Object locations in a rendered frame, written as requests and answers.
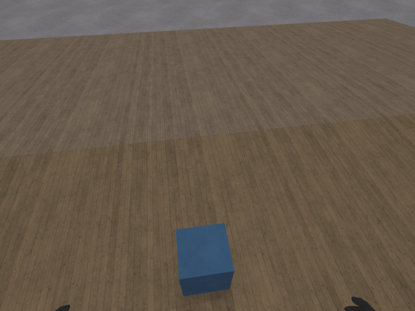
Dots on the carton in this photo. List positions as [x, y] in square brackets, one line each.
[204, 259]

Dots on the robot right hand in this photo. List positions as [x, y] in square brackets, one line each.
[362, 305]

